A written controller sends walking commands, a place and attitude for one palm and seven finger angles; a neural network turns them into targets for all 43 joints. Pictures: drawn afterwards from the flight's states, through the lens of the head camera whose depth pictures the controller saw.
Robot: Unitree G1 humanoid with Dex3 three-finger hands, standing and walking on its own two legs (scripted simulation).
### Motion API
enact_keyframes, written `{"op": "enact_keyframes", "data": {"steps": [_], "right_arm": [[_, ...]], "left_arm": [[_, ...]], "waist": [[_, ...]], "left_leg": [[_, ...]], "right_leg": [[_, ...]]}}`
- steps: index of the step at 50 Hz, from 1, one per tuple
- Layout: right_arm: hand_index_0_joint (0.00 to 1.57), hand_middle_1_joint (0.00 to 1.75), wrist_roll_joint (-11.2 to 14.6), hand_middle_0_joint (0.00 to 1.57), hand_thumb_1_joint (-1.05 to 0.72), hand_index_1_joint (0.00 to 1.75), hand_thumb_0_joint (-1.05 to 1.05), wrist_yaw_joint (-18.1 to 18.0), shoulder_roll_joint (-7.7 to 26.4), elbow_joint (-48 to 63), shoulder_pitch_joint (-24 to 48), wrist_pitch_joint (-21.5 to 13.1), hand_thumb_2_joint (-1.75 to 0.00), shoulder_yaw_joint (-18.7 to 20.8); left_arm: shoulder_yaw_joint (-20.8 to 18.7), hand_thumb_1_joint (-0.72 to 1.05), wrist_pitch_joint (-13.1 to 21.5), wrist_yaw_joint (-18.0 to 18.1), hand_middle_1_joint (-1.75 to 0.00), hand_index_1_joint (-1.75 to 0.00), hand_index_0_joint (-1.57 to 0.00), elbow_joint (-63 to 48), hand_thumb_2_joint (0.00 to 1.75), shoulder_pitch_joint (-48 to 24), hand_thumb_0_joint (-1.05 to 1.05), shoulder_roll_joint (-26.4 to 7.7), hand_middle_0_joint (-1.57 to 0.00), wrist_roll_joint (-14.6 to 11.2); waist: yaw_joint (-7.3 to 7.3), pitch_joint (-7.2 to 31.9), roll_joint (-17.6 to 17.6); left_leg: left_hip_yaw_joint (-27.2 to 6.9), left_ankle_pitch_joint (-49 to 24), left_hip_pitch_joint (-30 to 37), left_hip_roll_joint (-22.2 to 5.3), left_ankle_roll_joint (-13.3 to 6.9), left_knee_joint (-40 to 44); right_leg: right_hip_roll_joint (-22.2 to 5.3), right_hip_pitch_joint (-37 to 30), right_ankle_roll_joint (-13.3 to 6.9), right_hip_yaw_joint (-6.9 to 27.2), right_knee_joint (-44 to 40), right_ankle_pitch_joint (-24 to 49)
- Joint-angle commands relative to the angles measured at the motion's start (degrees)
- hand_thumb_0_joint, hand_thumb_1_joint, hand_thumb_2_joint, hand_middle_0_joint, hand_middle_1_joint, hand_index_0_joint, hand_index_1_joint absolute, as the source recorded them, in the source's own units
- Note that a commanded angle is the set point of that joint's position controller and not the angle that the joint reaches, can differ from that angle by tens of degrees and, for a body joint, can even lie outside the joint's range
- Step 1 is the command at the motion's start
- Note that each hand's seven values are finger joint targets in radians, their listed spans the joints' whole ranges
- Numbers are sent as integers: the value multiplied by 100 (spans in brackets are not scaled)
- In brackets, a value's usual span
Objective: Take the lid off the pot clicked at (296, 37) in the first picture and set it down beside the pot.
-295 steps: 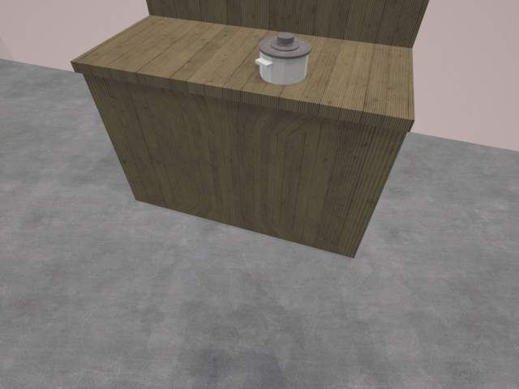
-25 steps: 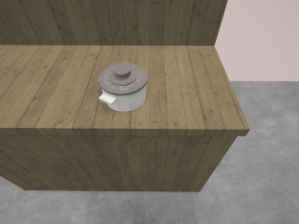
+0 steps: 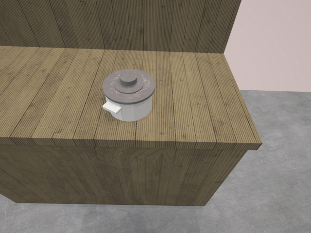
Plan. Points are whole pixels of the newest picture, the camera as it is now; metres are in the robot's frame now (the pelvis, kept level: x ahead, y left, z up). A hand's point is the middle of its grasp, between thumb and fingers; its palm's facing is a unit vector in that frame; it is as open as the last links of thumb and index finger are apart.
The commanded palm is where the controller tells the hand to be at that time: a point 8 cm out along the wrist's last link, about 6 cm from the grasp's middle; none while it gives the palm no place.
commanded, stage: shuffle to correct the standing spot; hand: left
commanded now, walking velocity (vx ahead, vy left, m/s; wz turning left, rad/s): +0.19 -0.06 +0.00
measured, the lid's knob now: (128, 78) +0.52 +0.12 +0.11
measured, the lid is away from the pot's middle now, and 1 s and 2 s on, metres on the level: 0.00 0.00 0.00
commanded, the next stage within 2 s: come to a stop and stand still in 0.10 s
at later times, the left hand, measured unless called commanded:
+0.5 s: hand (107, 229) +0.17 +0.15 -0.17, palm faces +0.08 -0.97 -0.23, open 7.3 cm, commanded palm none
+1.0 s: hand out of the picture +0.09 +0.30 -0.17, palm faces +0.07 -0.95 -0.29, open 7.4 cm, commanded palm none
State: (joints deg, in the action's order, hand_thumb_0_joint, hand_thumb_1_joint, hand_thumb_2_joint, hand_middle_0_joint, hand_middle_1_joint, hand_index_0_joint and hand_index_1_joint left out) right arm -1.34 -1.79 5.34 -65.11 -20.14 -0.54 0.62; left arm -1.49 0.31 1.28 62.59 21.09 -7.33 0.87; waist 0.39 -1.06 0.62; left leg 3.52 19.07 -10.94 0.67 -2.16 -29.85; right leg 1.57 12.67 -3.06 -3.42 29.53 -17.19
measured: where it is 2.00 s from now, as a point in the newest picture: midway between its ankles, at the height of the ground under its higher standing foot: outside the picture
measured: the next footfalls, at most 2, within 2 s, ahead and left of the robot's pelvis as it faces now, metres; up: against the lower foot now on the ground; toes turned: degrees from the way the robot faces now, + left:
right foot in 0.34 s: +0.16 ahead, -0.15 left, +0.00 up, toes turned -1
left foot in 0.72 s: +0.16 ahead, +0.10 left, +0.00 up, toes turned +6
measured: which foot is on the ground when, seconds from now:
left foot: down 0.00-0.36, up 0.38-0.70, down 0.72-1.00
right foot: down 0.00-0.10, up 0.12-0.32, down 0.34-0.74, up 0.76-1.00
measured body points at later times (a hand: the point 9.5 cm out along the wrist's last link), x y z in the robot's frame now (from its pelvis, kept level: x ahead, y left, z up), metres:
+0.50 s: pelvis +0.10 -0.03 -0.01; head +0.16 -0.03 +0.44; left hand +0.16 +0.21 -0.16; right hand +0.09 -0.25 -0.17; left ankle +0.03 +0.08 -0.70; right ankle +0.12 -0.15 -0.73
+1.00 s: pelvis +0.06 +0.08 -0.01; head +0.06 +0.08 +0.44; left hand +0.09 +0.35 -0.15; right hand +0.16 -0.14 -0.14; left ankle +0.12 +0.10 -0.73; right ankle +0.02 -0.05 -0.69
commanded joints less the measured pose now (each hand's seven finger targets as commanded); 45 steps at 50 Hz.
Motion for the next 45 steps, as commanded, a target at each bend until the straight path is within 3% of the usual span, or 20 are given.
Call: {"op": "enact_keyframes", "data": {"steps": [1, 4, 6, 8, 12, 15, 16, 17, 18, 20, 28, 34, 35, 36, 37, 38, 39, 41, 43, 45], "right_arm": [[20, 30, 21, 20, -90, 30, 0, -5, 345, 115, -496, -167, -90, 69], [20, 30, 19, 20, -90, 30, 0, -64, 630, -6, -900, -262, -90, 147], [20, 30, -27, 20, -90, 30, 0, -106, 735, -101, -1317, -291, -90, 175], [20, 30, -57, 20, -90, 30, 0, -123, 702, -112, -1364, -321, -90, 158], [20, 30, -74, 20, -90, 30, 0, -113, 758, 62, -814, -351, -90, 169], [20, 30, 4, 20, -90, 30, 0, -136, 706, 143, -461, -293, -90, 117], [20, 30, 55, 20, -90, 30, 0, -119, 680, 140, -542, -280, -90, 129], [20, 30, 120, 20, -90, 30, 0, -110, 552, 160, -673, -229, -90, 143], [20, 30, 175, 20, -90, 30, 0, -133, 471, 161, -794, -141, -90, 199], [20, 30, 202, 20, -90, 30, 0, -170, 372, 235, -525, -28, -90, 252], [20, 30, 113, 20, -90, 30, 0, 20, 517, 746, 264, 250, -90, 339], [20, 30, 134, 20, -90, 30, 0, 101, 533, 952, 30, 127, -90, 297], [20, 30, 135, 20, -90, 30, 0, 106, 644, 964, 42, 72, -90, 309], [20, 30, 167, 20, -90, 30, 0, 101, 1501, 1429, 364, 25, -90, 418], [20, 30, 54, 20, -90, 30, 0, 126, 1479, 1827, 624, 41, -90, 437], [20, 30, -4, 20, -90, 30, 0, 129, 1649, 1956, 786, 138, -90, 426], [20, 30, -2, 20, -90, 30, 0, 95, 1641, 1967, 782, 148, -90, 398], [20, 30, -39, 20, -90, 30, 0, 99, 1382, 2176, 1226, 213, -90, 290], [20, 30, -46, 20, -90, 30, 0, 140, 1393, 2175, 1113, 174, -90, 272], [20, 30, -30, 20, -90, 30, 0, 122, 1364, 2102, 793, 116, -90, 287]], "left_arm": [[-128, 90, 124, 7, -30, -30, -20, -277, 90, 272, 0, -492, -20, 15], [-77, 90, 196, -10, -30, -30, -20, -376, 90, 93, 0, -290, -20, 41], [-72, 90, 231, -7, -30, -30, -20, -546, 90, -338, 0, -316, -20, 31], [-118, 90, 218, -10, -30, -30, -20, -647, 90, -650, 0, -364, -20, 14], [-133, 90, 193, -69, -30, -30, -20, -802, 90, -891, 0, -218, -20, -8], [-166, 90, 202, 2, -30, -30, -20, -489, 90, 17, 0, -280, -20, -47], [-210, 90, 246, 63, -30, -30, -20, -295, 90, 480, 0, -559, -20, -42], [-266, 90, 286, 136, -30, -30, -20, -202, 90, 719, 0, -894, -20, -26], [-273, 90, 282, 164, -30, -30, -20, -158, 90, 817, 0, -1164, -20, -25], [-277, 90, 241, 237, -30, -30, -20, -353, 90, 481, 0, -1208, -20, 29], [-406, 90, 18, 288, -30, -30, -20, -896, 90, -547, 0, -1356, -20, 148], [-342, 90, -72, 216, -30, -30, -20, -1203, 90, -940, 0, -1392, -20, 165], [-305, 90, -98, 190, -30, -30, -20, -1219, 90, -924, 0, -1264, -20, 140], [-217, 90, -15, 367, -30, -30, -20, -1068, 90, -584, 0, -1250, -20, -32], [-150, 90, -140, 302, -30, -30, -20, -1358, 90, -507, 0, -1136, -20, -13], [-137, 90, -240, 249, -30, -30, -20, -1350, 90, -286, 0, -986, -20, 16], [-121, 90, -354, 224, -30, -30, -20, -1241, 90, -517, 0, -1094, -20, 75], [-156, 90, -421, 154, -30, -30, -20, -1208, 90, -554, 0, -1150, -20, 120], [-124, 90, -347, 110, -30, -30, -20, -1185, 90, -317, 0, -1009, -20, 111], [-117, 90, -313, 87, -30, -30, -20, -1164, 90, -192, 0, -949, -20, 110]], "waist": [[-96, -788, -296], [-203, -500, -1011], [-404, -514, -1115], [-398, -589, -705], [-192, -591, -586], [289, -117, -356], [380, 212, 92], [304, 558, 759], [212, 856, 1120], [165, 414, 928], [15, 353, 715], [-332, 351, 634], [-327, 302, 382], [-321, 1750, -1330], [-171, 1455, -2334], [-94, 1060, -2651], [-208, 580, -2655], [41, -714, -1520], [198, -936, -397], [167, -648, -86]], "left_leg": [[-777, 439, -331, -525, -229, 763], [-1891, -1041, 594, -1383, -737, 1250], [-2363, -3164, 1563, -1866, -1193, 1206], [-2273, -3669, 1526, -1981, -1323, 1226], [-1402, -3311, 881, -1609, -875, 1286], [-689, -3683, 104, -1015, -246, 331], [-569, -3050, -353, -748, -37, -146], [-330, -1314, -941, -297, 198, -746], [-148, 1164, -1030, -58, 336, -1431], [-299, 2008, -1212, -105, 347, -1983], [-355, 1031, -1340, -108, 513, -2828], [65, -607, 200, -55, 452, -300], [-31, -1224, 583, -208, 378, 154], [-79, -2416, 756, -792, 373, -89], [-1129, -2617, 373, -1300, 14, 425], [-1340, -2111, -4, -1466, -401, 707], [-1793, -1318, -668, -1479, -426, 1177], [-1773, 1135, -2114, -1300, -453, 1607], [-1739, 1372, -2095, -1219, -466, 1785], [-1794, 1091, -1420, -1247, -509, 1870]], "right_leg": [[-711, 657, -330, 954, -629, -926], [-253, 1198, -58, 20, 785, 64], [-234, 2334, 25, 11, 1747, -1145], [-422, 2634, -9, 253, 2450, -1372], [-624, 2032, 23, 233, 1890, -828], [-379, -111, 161, -31, -180, 1050], [-686, -1079, 94, 357, -294, 2410], [-1580, -1791, -368, 1445, -7, 4888], [-2322, -1975, -922, 1814, -159, 6556], [-2481, -1398, -1250, 1871, -112, 7266], [-2135, -248, -1055, 1168, -365, 5202], [-1601, 658, -405, 891, 46, 2850], [-1290, 922, -158, 691, 354, 2111], [-1035, -114, 24, 653, 809, 1971], [-443, 562, 172, 124, 1420, -501], [-228, 997, 188, 113, 2214, -1409], [-110, 1153, 185, 403, 2953, -1599], [-225, 1261, 119, 574, 3317, -987], [-234, 1346, 202, 405, 3270, -673], [-294, 1467, 196, 344, 2996, -678]]}}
